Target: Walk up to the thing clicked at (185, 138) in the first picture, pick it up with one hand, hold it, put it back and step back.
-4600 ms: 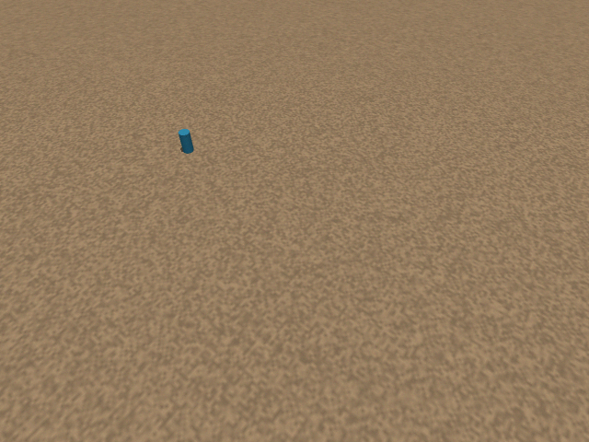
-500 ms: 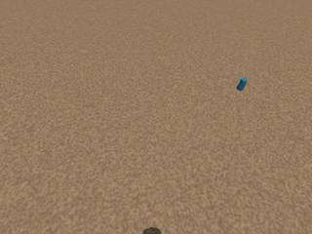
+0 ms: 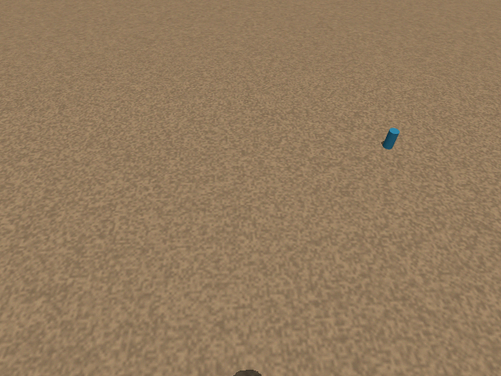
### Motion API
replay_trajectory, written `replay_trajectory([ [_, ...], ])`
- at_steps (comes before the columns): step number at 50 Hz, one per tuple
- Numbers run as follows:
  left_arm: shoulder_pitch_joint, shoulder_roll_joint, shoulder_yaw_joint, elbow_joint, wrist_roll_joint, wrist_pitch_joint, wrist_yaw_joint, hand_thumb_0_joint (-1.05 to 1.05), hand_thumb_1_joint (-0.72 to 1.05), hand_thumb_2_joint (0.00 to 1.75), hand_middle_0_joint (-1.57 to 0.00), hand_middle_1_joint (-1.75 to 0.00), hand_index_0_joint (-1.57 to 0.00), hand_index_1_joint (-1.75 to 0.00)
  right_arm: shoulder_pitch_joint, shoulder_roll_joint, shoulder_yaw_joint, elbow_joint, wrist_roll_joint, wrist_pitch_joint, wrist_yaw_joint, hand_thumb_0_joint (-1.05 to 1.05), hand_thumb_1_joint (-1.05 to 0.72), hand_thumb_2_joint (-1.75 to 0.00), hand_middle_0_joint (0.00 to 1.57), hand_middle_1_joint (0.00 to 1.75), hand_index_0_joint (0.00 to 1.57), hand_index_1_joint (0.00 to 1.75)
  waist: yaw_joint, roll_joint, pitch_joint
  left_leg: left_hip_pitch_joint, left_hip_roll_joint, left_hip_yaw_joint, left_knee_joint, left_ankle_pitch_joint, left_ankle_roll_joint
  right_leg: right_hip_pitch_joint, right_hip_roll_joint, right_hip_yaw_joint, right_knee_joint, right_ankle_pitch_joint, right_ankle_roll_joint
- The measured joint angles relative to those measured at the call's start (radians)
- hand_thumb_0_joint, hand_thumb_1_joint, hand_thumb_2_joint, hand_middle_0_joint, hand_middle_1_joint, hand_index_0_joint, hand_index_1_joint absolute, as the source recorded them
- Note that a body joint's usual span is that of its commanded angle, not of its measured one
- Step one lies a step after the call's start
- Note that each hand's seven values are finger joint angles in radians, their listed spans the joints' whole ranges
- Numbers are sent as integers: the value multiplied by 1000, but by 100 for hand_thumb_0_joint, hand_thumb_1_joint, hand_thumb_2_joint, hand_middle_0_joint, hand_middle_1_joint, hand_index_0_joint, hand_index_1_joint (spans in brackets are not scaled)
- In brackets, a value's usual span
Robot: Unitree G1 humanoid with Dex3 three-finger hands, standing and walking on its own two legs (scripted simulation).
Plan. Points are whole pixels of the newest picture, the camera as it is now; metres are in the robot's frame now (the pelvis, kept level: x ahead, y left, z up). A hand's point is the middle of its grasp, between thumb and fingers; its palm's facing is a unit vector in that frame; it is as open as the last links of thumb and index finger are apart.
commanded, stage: stand
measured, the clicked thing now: (390, 138) +1.51 -0.89 -0.72
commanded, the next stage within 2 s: walk up in 1.30 s
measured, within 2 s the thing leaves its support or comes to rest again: neither
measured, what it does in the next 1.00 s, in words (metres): stands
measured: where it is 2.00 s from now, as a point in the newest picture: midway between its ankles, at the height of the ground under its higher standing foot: outside the picture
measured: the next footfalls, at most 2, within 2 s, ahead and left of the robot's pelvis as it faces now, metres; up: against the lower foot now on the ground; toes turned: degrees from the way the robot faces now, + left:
right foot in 1.74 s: +0.01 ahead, -0.12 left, +0.00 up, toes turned -16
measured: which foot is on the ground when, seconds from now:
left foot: down 0.00-1.00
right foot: down 0.00-1.00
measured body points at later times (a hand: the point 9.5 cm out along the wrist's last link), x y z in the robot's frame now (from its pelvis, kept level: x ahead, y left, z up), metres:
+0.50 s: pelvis +0.00 +0.00 +0.00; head +0.00 +0.00 +0.45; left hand +0.06 +0.31 -0.13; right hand +0.06 -0.30 -0.13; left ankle +0.02 +0.15 -0.75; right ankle -0.01 -0.13 -0.75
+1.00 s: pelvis +0.00 +0.00 +0.00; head +0.01 +0.00 +0.45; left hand +0.08 +0.30 -0.13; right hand +0.07 -0.30 -0.13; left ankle +0.02 +0.15 -0.75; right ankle -0.01 -0.13 -0.75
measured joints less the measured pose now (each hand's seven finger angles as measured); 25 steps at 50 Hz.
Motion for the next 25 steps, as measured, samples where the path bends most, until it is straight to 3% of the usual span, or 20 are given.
replay_trajectory([
  [25, 27, 5, 3, 0, 4, 6, -3, 0, 90, 90, -20, -30, -20, -30, 28, -2, -2, 7, -3, 3, 2, 1, -90, -89, 21, 30, 20, 30, -1, -4, 4, -1, 3, 7, -7, 8, -1, -9, 2, 7, 3, 6, -3],
])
